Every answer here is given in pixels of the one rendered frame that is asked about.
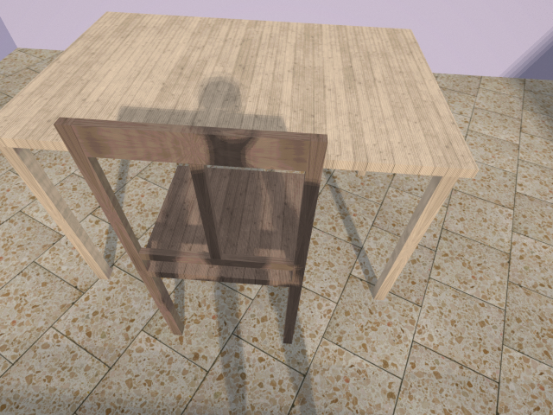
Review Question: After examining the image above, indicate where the chair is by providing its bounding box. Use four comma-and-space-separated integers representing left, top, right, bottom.
54, 118, 327, 344

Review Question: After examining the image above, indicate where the table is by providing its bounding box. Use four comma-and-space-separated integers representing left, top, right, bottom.
0, 11, 479, 300

